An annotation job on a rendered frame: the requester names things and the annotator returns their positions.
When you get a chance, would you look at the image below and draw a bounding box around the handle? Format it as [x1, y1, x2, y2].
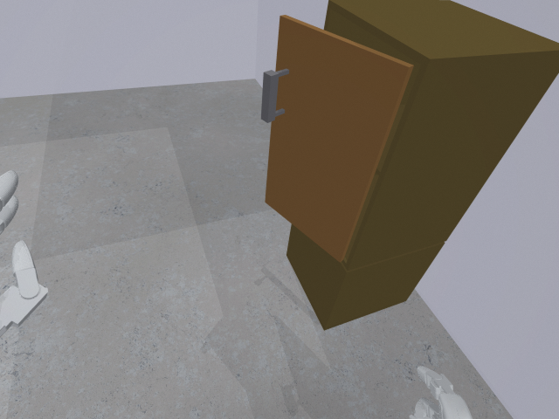
[261, 69, 289, 123]

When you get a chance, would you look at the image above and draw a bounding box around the cupboard door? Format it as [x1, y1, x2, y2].
[265, 15, 414, 262]

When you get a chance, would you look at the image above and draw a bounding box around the robot right hand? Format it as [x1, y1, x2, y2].
[410, 366, 473, 419]

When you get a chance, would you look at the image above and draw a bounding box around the robot left hand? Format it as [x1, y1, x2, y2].
[0, 170, 48, 337]

